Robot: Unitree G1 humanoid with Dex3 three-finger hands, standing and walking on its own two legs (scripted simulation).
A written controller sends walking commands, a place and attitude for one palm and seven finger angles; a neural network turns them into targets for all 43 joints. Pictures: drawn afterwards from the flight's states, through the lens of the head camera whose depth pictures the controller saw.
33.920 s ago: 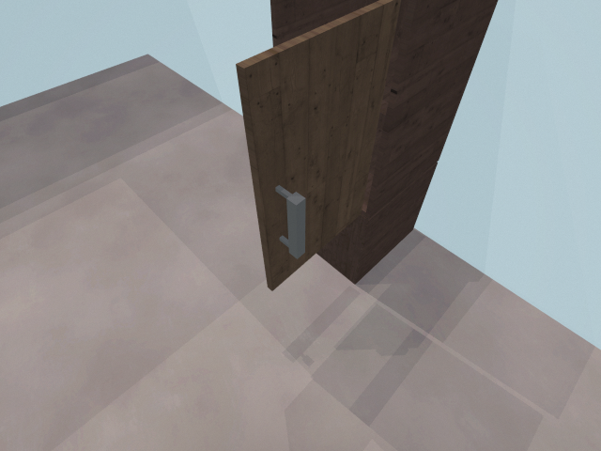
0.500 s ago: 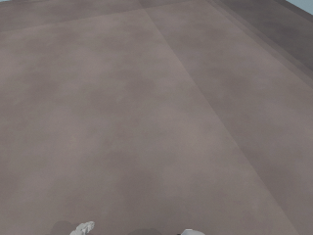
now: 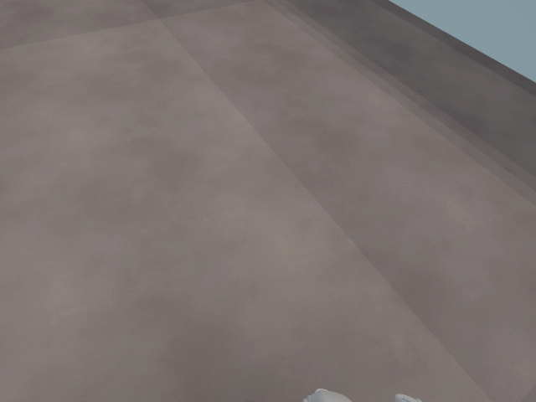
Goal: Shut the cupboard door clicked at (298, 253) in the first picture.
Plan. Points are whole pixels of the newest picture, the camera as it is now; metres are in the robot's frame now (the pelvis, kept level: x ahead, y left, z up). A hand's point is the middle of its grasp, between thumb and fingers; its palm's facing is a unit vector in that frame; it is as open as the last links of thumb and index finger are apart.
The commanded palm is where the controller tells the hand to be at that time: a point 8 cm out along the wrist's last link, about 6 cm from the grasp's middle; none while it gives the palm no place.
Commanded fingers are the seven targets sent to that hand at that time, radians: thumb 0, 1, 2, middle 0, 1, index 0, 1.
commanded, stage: turn to face it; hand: left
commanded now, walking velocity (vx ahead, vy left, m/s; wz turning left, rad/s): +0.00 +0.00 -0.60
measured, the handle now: out of the picture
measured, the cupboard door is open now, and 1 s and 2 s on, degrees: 56 56 56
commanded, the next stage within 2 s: none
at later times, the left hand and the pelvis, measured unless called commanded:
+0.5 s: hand (177, 363) +0.19 +0.18 -0.19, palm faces -0.28 -0.94 -0.20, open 7.4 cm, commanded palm none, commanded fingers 0.00 0.90 0.90 -0.20 -0.30 -0.20 -0.30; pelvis +0.05 +0.00 -0.02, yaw -18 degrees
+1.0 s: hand (236, 320) +0.27 +0.08 -0.16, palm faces -0.56 -0.78 -0.27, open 7.4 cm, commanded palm none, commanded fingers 0.00 0.90 0.90 -0.20 -0.30 -0.20 -0.30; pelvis +0.07 -0.03 -0.01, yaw -36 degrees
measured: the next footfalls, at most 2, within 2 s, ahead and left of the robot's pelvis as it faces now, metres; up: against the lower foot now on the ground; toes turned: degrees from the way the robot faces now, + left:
right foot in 0.16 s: +0.04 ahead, -0.14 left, +0.00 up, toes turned -12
left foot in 0.46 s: +0.14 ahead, +0.10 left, +0.00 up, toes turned -14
